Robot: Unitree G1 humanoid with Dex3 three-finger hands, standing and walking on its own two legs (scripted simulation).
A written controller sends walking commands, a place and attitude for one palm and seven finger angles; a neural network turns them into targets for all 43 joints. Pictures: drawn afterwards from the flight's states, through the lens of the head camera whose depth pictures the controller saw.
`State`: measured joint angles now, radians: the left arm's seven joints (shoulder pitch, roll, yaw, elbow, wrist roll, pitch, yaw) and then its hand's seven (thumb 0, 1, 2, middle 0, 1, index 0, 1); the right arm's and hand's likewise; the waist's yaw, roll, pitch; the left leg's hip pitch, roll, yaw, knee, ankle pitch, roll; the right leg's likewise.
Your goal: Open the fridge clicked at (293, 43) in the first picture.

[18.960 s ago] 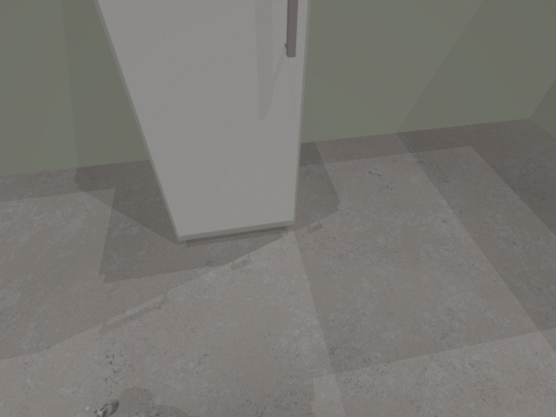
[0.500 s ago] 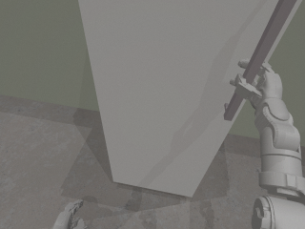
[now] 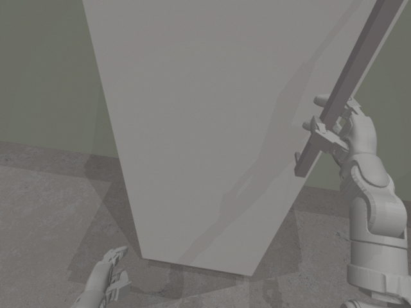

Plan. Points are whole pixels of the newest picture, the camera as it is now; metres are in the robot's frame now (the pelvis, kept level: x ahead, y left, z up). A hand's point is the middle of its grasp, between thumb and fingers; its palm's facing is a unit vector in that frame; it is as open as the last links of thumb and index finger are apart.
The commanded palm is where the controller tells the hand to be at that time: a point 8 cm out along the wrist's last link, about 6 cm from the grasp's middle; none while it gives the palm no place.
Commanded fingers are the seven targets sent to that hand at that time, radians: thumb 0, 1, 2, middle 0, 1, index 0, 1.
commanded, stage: pull the door a little, standing still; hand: right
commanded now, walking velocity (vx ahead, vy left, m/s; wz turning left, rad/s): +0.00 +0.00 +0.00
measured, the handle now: (334, 93) +0.42 -0.19 +0.27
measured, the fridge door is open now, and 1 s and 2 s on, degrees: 0 21 50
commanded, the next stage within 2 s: walk backward, drawing the door open in 0.12 s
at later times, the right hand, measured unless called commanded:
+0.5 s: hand (318, 154) +0.32 -0.15 +0.21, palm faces +0.23 +0.92 -0.30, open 6.7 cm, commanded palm +0.28 -0.20 +0.20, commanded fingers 0.00 -0.90 -0.90 0.45 1.40 0.45 1.40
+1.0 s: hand (298, 195) +0.24 -0.10 +0.20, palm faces +0.47 +0.86 -0.21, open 6.8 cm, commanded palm +0.19 -0.13 +0.20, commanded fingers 0.00 -0.90 -0.90 0.45 1.40 0.45 1.40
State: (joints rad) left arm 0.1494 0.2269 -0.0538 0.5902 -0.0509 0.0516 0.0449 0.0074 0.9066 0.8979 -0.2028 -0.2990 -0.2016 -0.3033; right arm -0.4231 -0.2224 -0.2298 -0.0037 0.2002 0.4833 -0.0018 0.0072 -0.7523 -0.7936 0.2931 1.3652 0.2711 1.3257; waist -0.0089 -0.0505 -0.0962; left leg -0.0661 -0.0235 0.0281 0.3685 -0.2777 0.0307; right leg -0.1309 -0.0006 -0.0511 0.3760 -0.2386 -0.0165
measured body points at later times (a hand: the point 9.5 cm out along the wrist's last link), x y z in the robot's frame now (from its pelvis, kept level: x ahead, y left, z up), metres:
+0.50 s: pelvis +0.07 +0.02 +0.02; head +0.10 +0.06 +0.47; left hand +0.25 +0.25 -0.07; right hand +0.30 -0.20 +0.23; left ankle +0.08 +0.08 -0.70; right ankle -0.04 -0.13 -0.71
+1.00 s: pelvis +0.03 +0.14 -0.01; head +0.07 +0.12 +0.44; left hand +0.23 +0.30 -0.11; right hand +0.21 -0.14 +0.21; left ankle +0.07 +0.32 -0.67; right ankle +0.06 -0.02 -0.75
